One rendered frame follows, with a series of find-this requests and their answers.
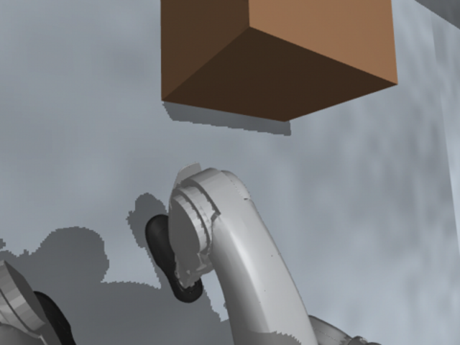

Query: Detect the right robot foot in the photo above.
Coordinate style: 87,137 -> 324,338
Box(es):
145,214 -> 203,303

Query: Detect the right robot hand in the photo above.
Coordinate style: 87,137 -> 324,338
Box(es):
308,315 -> 353,345

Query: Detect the left robot foot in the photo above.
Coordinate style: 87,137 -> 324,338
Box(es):
33,291 -> 76,345

